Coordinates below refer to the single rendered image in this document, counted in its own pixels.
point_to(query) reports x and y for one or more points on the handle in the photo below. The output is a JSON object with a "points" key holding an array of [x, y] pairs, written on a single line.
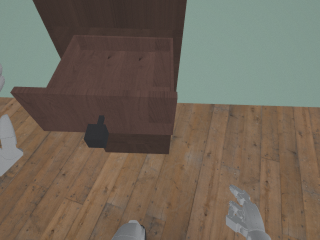
{"points": [[96, 135]]}

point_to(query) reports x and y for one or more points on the drawer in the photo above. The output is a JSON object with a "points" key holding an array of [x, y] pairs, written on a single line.
{"points": [[127, 79]]}

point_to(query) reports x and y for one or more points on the right robot hand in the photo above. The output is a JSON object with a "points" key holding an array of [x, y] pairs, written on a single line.
{"points": [[247, 218]]}

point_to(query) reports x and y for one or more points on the cabinet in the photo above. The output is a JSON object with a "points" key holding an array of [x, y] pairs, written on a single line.
{"points": [[125, 18]]}

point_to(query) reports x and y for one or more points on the robot left thigh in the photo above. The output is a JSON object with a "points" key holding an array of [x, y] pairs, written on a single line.
{"points": [[130, 231]]}

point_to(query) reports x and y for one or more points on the robot left shin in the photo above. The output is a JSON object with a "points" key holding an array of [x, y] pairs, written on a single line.
{"points": [[134, 221]]}

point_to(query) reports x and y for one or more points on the left robot hand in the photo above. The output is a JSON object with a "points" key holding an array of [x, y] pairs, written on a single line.
{"points": [[9, 153]]}

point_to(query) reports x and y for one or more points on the robot right forearm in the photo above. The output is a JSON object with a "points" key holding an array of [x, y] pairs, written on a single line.
{"points": [[257, 235]]}

